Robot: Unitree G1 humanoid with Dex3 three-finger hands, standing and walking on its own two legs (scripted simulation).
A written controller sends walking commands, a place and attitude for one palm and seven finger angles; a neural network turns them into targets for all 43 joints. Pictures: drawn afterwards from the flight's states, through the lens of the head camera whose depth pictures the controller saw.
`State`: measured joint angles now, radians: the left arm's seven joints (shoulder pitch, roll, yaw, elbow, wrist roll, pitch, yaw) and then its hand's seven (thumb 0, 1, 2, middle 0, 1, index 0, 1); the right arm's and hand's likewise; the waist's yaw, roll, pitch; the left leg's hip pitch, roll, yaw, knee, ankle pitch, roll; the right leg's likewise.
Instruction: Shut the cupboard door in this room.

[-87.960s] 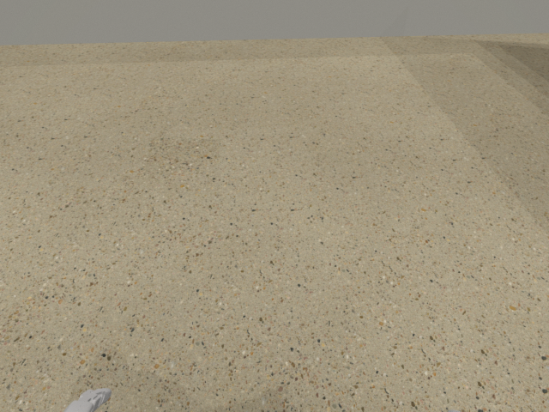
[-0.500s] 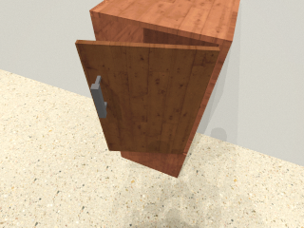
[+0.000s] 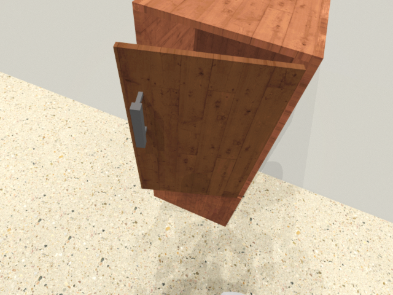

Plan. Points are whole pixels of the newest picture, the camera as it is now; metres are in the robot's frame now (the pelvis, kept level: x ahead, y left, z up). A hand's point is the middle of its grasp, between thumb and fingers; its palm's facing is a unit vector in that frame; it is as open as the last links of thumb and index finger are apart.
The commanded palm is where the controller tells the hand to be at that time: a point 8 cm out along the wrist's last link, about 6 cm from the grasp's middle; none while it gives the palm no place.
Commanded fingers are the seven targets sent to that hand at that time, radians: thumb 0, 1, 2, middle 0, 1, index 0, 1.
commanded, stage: come to a stop and stand still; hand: left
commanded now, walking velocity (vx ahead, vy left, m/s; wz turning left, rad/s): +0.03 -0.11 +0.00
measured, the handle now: (140, 120) +0.48 +0.17 +0.04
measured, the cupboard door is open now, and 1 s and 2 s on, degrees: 19 19 19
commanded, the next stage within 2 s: look again from close up in 0.62 s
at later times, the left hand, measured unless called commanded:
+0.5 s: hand out of the picture -0.02 +0.12 -0.18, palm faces +0.00 -0.98 -0.18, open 7.3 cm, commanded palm none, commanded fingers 0.00 0.90 0.90 -0.20 -0.30 -0.20 -0.30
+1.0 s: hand out of the picture -0.03 +0.15 -0.18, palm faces +0.00 -0.98 -0.18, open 7.4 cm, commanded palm none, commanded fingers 0.00 0.90 0.90 -0.20 -0.30 -0.20 -0.30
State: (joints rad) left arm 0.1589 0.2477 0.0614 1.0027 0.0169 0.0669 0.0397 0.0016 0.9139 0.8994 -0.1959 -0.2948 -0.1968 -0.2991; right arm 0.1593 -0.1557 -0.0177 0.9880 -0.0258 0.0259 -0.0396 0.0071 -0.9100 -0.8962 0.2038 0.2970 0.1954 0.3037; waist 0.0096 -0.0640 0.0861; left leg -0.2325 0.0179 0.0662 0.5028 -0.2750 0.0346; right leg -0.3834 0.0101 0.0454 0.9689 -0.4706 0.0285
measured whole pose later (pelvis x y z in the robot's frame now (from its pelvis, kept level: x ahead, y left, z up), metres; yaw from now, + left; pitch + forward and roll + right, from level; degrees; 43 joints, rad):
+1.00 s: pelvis -0.03 -0.01 +0.00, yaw -1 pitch -2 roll -1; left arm 0.32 0.14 -0.01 1.08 0.02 -0.02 0.05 0.00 0.91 0.90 -0.20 -0.30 -0.20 -0.30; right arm 0.28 -0.16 -0.01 1.07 -0.01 0.00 -0.02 0.02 -0.94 -0.90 0.20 0.30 0.19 0.30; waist -0.01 0.00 0.01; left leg -0.25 0.03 0.06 0.54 -0.25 0.01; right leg -0.15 -0.02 0.00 0.51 -0.32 0.02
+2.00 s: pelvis +0.03 -0.01 -0.01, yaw -2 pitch -1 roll +0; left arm 0.28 0.16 0.02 1.05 0.03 -0.01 0.04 0.01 0.93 0.90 -0.20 -0.29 -0.20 -0.30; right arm 0.24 -0.13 -0.02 1.08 0.00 0.00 -0.05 0.01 -0.93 -0.90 0.20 0.30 0.20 0.30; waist 0.00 -0.04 0.07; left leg -0.20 0.02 0.12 0.58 -0.37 0.02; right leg -0.26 -0.05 -0.07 0.59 -0.30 0.01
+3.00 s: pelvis -0.03 +0.00 +0.00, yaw -1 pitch -1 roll +0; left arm 0.38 0.13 0.00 1.04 0.02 0.01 0.04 0.00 0.91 0.90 -0.20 -0.29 -0.20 -0.30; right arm 0.30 -0.14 -0.03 1.06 -0.01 0.01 -0.01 0.01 -0.91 -0.90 0.20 0.30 0.19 0.30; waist 0.00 0.00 0.02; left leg -0.25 0.00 0.11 0.50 -0.23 0.05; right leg -0.30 -0.04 -0.05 0.47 -0.16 0.01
